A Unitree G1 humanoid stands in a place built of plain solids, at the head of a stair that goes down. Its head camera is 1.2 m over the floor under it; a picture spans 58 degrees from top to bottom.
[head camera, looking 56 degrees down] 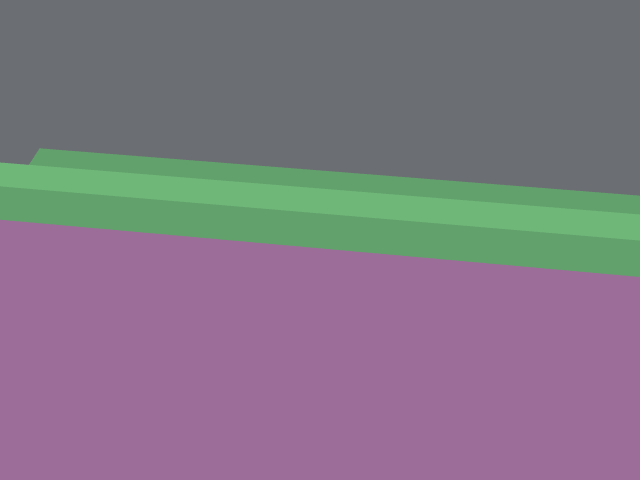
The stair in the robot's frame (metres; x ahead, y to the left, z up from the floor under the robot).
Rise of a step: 0.17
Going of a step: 0.28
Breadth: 4.68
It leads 6 degrees to the right of straight ahead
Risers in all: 4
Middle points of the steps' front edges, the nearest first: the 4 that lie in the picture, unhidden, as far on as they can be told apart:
0.71 -0.67 0.00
0.98 -0.70 -0.17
1.25 -0.73 -0.34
1.53 -0.76 -0.52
